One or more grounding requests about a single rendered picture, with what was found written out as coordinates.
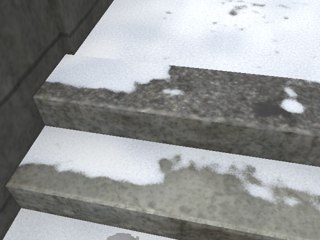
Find stairs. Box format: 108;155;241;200
3;97;320;240

